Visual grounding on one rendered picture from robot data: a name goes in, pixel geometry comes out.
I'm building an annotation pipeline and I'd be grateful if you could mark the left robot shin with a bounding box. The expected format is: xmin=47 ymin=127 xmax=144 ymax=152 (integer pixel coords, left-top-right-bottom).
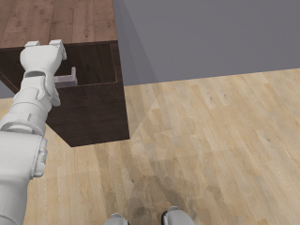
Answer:
xmin=111 ymin=213 xmax=122 ymax=218

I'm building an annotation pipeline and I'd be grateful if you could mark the robot left forearm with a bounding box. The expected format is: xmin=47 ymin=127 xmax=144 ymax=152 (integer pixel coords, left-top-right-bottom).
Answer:
xmin=0 ymin=67 xmax=55 ymax=138

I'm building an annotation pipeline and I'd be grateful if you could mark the left robot hand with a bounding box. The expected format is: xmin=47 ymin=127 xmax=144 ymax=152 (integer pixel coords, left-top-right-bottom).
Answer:
xmin=20 ymin=39 xmax=67 ymax=107

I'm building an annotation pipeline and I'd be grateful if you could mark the right robot thigh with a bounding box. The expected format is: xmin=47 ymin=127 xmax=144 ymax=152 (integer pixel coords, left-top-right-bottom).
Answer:
xmin=163 ymin=210 xmax=196 ymax=225

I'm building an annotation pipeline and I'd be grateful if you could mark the drawer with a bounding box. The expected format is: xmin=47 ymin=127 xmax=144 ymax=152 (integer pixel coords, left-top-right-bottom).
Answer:
xmin=0 ymin=43 xmax=116 ymax=90

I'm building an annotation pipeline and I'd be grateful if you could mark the robot left upper arm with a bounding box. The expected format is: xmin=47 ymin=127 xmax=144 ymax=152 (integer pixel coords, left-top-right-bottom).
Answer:
xmin=0 ymin=130 xmax=48 ymax=225

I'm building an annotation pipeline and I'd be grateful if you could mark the handle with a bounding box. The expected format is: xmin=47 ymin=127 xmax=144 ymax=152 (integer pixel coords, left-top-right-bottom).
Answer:
xmin=54 ymin=67 xmax=78 ymax=88

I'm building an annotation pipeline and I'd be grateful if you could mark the cabinet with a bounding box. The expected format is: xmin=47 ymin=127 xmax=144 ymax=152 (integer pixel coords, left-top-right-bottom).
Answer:
xmin=0 ymin=0 xmax=130 ymax=147

